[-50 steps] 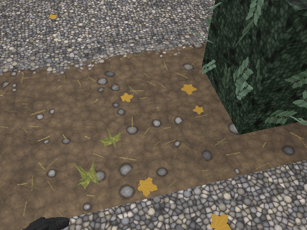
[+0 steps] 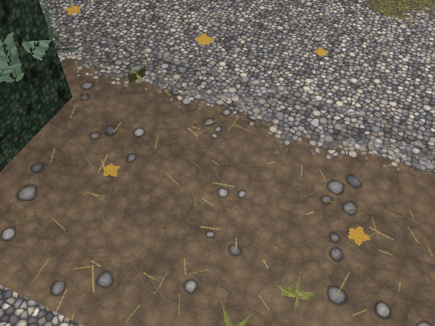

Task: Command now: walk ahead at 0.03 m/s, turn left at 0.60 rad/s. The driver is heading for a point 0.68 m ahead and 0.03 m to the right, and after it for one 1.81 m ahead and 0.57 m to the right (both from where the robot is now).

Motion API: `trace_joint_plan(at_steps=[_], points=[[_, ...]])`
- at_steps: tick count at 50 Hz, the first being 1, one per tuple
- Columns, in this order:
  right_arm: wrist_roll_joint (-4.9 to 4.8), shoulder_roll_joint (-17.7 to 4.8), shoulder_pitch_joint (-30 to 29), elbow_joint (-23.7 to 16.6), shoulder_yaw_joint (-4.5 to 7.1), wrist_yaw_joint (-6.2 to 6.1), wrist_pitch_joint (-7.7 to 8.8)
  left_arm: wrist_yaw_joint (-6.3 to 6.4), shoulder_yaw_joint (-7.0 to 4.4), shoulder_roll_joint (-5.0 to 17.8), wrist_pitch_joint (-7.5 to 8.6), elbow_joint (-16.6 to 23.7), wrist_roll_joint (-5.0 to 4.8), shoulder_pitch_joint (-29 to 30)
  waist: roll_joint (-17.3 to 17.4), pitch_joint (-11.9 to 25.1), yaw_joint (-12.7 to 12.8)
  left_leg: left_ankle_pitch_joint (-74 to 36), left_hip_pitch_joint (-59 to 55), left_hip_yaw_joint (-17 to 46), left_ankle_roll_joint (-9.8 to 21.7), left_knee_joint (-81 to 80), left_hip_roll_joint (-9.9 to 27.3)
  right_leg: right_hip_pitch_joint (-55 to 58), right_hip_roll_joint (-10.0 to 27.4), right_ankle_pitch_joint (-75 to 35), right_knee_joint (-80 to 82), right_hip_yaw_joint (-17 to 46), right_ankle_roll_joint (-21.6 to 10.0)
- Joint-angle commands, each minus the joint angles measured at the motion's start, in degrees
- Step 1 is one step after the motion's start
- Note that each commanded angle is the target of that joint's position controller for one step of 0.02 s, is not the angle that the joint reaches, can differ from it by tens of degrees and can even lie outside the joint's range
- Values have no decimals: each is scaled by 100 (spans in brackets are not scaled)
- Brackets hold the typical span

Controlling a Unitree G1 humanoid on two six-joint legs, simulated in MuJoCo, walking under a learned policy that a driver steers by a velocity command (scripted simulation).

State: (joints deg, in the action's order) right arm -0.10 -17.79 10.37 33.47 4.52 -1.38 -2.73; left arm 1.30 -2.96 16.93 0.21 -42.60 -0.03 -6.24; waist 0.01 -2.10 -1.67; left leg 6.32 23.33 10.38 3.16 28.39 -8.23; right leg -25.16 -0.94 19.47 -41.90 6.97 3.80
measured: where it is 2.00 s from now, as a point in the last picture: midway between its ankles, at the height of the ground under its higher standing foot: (194, 289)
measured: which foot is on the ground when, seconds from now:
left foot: down 0.00-0.08, up 0.10-0.42, down 0.44-0.94, up 0.96-1.00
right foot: up 0.00-0.04, down 0.06-1.00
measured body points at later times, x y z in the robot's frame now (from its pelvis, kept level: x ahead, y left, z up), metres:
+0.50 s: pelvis +0.00 +0.00 +0.00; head +0.02 +0.02 +0.45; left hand +0.06 +0.29 -0.12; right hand +0.21 -0.22 -0.08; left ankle -0.03 +0.11 -0.73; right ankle +0.03 -0.15 -0.73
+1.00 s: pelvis +0.06 -0.02 +0.00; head +0.07 -0.04 +0.45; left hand +0.08 +0.28 -0.10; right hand +0.20 -0.27 -0.13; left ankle -0.04 +0.10 -0.70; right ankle +0.07 -0.11 -0.73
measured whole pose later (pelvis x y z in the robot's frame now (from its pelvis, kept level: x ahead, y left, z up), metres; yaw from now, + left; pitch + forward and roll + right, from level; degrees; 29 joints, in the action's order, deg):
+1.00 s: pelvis +0.06 -0.02 +0.00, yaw +12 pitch +0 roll +1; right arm -1.5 -17.0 18.0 43.4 3.2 -0.5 0.7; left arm -1.3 -2.6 16.7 5.3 -48.6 -0.5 -16.6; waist 2.1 0.4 0.2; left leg 26.5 15.9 3.7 1.1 47.7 -1.1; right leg -14.9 -0.2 17.7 -32.4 -2.8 -3.1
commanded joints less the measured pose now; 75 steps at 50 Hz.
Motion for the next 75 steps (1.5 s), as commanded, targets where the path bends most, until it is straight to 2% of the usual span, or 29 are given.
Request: trace_joint_plan(at_steps=[1, 3, 4, 5, 7, 9, 16, 21, 22, 23, 24, 26, 32, 35, 38, 41, 45, 47, 48, 49, 50, 56, 66, 69, 71, 72, 73, 74, 75], points=[[-52, -882, -119, -427, 256, -11, 10, -57, -190, 570, 150, 344, -39, -182, 945, 824, 137, 548, -894, 2010, 794, -786, 1420, 509, -122, -122, 918, -141, -169], [-133, -734, -49, -421, 212, -35, -20, -67, -302, 809, 165, 235, 26, -564, 622, 850, 281, 1081, -360, 1718, 388, -268, 998, 1545, 415, -871, 2064, 80, -479], [-115, -500, 156, -459, 161, -20, -15, -33, -392, 1277, 115, 317, 144, -463, -687, 760, 45, 2236, 550, 708, 20, 941, 325, 1978, 1667, -1242, 2385, 1260, -1058], [-112, -841, -4, -588, 279, -13, 65, -54, -422, 1342, 104, 324, 325, -389, -1758, 476, 107, 2928, 1183, -136, -285, 2327, -120, 1466, 2390, -2057, 2662, 2299, -1859], [-65, -1186, 314, -252, 432, 14, 45, 23, -268, 739, 116, 566, 187, 228, -837, 426, -76, 2215, 1078, -96, -562, 3642, 284, 1329, 1946, -2236, 2401, 1293, -1593], [-51, -804, 451, -100, 338, -10, -72, 68, -201, 572, 80, 599, 32, 260, -702, 334, -1, 1810, 1258, -207, -755, 4283, 322, 1511, 1575, -2375, 2279, 684, -1425], [-38, -248, -234, -367, 35, 45, -19, 23, -276, 887, -66, 448, 24, -182, -1153, 576, 410, 1985, 279, -839, -862, 1958, 714, 2016, 1499, -2922, 2122, 102, -1624], [-29, -364, 266, -57, 60, 93, 1, -44, -205, 811, -54, 204, -175, -412, -972, 527, 172, 147, -1431, -1129, -413, -1002, 636, 1486, 1373, -2709, 1709, 29, -1251], [-3, -584, 325, -93, 80, 59, 0, -78, -134, 631, 15, 134, -65, -653, -506, 773, 248, -719, -2261, -495, -233, -970, 1121, 1003, 1169, -1973, 1446, -158, -811], [68, -1066, 317, -169, 153, -17, -37, -157, 3, 266, 114, 235, 225, -791, 1040, 1046, 497, -2586, -2825, 641, 255, -554, 2233, 273, 603, -99, 649, -730, -296], [176, -635, 39, -122, 21, 40, 31, -105, 7, 305, 121, 336, 160, -350, 1353, 946, 285, -1838, -1842, 818, 934, -712, 2511, 429, 493, 830, 737, -669, -87], [200, -284, -346, -87, -88, 92, 175, -59, -33, 453, 77, 246, 97, -139, 946, 621, 313, -590, -1529, 381, 632, -810, 1895, 737, 481, 11, 995, -670, -7], [158, -247, -179, 120, -156, 98, 229, -77, -30, 554, 55, -73, 95, -402, 288, 90, 257, 692, -1004, -32, 47, -782, 1291, 1268, 507, -1063, 1664, -632, -101], [102, -404, -71, 212, -104, 44, 199, -34, -17, 453, 85, -235, 68, -495, 310, 193, 186, 1894, -1101, 44, 190, -921, 1256, 1162, 280, -414, 1429, -897, -78], [0, -802, 348, 346, 24, 23, 183, -20, -44, 477, 196, -92, -56, -243, 881, -361, -83, 3860, -1047, 1300, 813, -1697, 2018, 18, 112, 517, 348, -1045, -268], [-65, -678, 518, 477, 18, 20, 365, -126, -89, 534, 387, 33, -170, -144, 1048, -439, -84, 3249, -1509, 1832, 1105, -1825, 2508, -793, 507, 1091, -409, -557, -631], [-167, -661, -141, 391, 25, 84, 372, -291, -75, 402, 536, -402, -120, -1000, 588, 45, 504, 1908, -681, 483, 702, -1318, 1814, 1426, 150, -697, 1327, -1087, -748], [-45, -173, -160, 371, -114, 116, 402, -262, -168, 636, 519, -730, -76, -2023, -65, 324, 851, 1726, 356, -285, 264, 197, 1188, 2919, 538, -424, 1703, -330, -788], [-5, 136, -156, 119, -201, 115, 496, -232, -307, 1371, 527, -670, -73, -2407, -1593, 436, 862, 2206, 1486, -1035, -220, 2176, 493, 3453, 1925, 719, 2740, 2074, -1493], [-168, -320, -179, 61, -72, 76, 589, -262, -275, 1292, 561, -601, 13, -2308, -1390, 228, 837, 2808, 2134, -576, -227, 3272, 559, 3147, 2474, 1906, 3302, 3444, -2101], [-271, -516, -101, 133, -11, 92, 662, -237, -182, 988, 590, -474, -5, -1872, -904, -259, 640, 2255, 2570, -381, -117, 3683, 933, 2980, 2367, 2238, 3318, 3069, -2013], [-56, -237, -180, 362, -15, 235, 722, -203, -9, 574, 546, -403, 6, -1710, -515, -167, 471, 149, 2231, -864, -206, 2916, 1351, 2769, 1342, -1422, 3385, 576, -1409], [-145, 1, -1755, -158, -177, 470, 851, -71, -56, 762, 382, -690, -81, -2219, -459, -622, 719, -1072, 1459, -1178, -210, 227, 1025, 2754, 1402, -2539, 3481, -270, -1386], [-118, -259, -1480, -120, -86, 499, 878, -41, -136, 917, 320, -702, -86, -2119, -630, -224, 356, -505, 850, -1278, 102, 54, 781, 3302, 1548, -4563, 2747, -336, -1246], [-116, -662, -59, 284, 122, 397, 833, -13, -154, 971, 228, -654, -36, -1959, -710, 782, -432, -489, -1090, -1495, 435, -57, 505, 3089, 1289, -6158, 1025, -590, -1041], [-51, -935, 1040, 538, 204, 309, 789, 12, -81, 820, 229, -515, 49, -1941, -403, 1616, -843, -461, -3143, -566, 763, 314, 1355, 1703, 1110, -4721, -560, -580, -905], [-1, -1383, 1421, 681, 292, 326, 789, -86, 176, -99, 334, -417, 45, -2799, 1271, 2598, -305, 1056, -5256, 2465, 1790, -96, 2940, -676, -105, 8, -2867, -513, -506], [-45, -769, 1424, 730, 150, 304, 778, -124, 57, 451, 488, -507, -114, -2395, 1058, 2608, -588, 1839, -4993, 3414, 1698, -997, 2997, -1298, -140, 1217, -3547, 254, -576], [-55, -589, 909, 719, 73, 263, 772, -149, -65, 803, 564, -224, -315, -1680, 852, 1414, -501, 1735, -4053, 2387, 1373, -1199, 2828, -1719, 180, 845, -3645, 139, -630]])
Keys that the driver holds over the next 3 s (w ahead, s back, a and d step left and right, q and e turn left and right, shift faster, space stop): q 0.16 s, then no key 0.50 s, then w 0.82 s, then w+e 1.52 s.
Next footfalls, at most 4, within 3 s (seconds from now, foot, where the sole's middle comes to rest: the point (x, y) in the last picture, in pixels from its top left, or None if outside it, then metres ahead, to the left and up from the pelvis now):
0.06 right None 0.07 -0.13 -0.77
0.44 left None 0.01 0.12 -0.77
1.44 left None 0.43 0.18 -0.77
1.96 right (225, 232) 0.76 -0.03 -0.77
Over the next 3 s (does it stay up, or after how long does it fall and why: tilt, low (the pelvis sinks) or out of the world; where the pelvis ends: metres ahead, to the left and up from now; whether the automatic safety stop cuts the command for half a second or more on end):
stays up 1.13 -0.07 -0.02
